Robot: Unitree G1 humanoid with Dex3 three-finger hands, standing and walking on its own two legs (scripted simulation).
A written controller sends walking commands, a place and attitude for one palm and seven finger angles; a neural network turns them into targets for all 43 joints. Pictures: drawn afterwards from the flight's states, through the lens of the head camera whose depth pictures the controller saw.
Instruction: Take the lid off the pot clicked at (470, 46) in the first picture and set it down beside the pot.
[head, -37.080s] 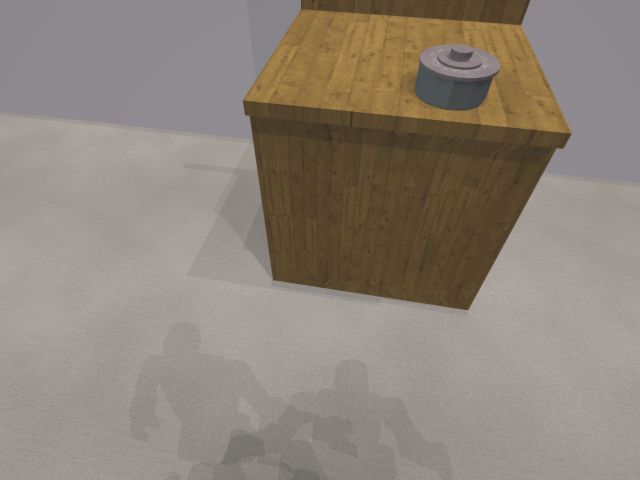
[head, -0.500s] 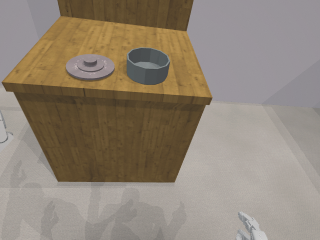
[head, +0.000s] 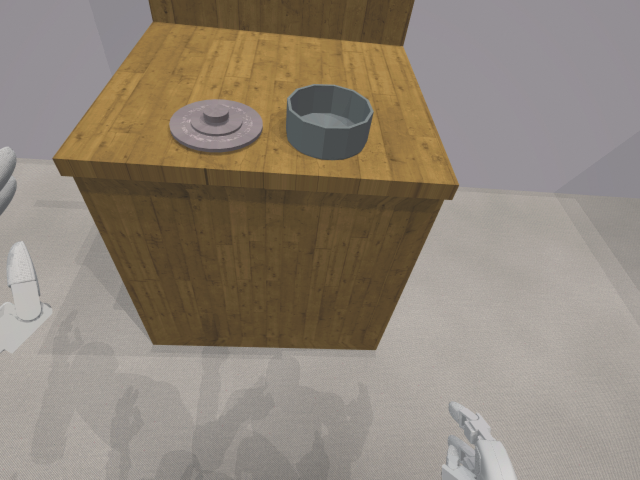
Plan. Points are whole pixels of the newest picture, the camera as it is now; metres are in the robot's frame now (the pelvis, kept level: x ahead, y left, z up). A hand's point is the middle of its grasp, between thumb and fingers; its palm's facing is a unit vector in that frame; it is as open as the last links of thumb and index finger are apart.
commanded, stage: stop stepping back and stand still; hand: left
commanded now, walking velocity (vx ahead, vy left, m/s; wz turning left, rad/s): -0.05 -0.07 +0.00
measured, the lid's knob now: (216, 113) +0.76 +0.23 +0.05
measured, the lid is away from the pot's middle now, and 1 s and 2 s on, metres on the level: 0.23 0.23 0.23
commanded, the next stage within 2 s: let the arm hang, fingers relaxed in 1.12 s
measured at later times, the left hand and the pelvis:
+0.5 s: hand out of the picture +0.01 +0.15 -0.19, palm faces +0.07 -0.98 -0.20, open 7.1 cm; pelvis +0.01 -0.05 +0.00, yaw +4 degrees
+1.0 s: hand out of the picture +0.06 +0.12 -0.18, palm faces +0.09 -0.98 -0.20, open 7.3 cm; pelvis +0.05 -0.06 +0.00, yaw +4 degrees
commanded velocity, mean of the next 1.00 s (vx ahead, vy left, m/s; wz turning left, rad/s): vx -0.01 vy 0.00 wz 0.00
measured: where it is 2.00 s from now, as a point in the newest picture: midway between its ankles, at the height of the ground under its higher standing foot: outside the picture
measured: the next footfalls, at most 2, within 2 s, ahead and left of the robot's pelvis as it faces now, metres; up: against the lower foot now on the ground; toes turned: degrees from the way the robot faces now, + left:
right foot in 0.24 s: +0.06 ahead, -0.16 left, +0.00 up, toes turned +4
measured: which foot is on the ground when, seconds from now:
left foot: down 0.00-1.00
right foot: up 0.00-0.22, down 0.24-1.00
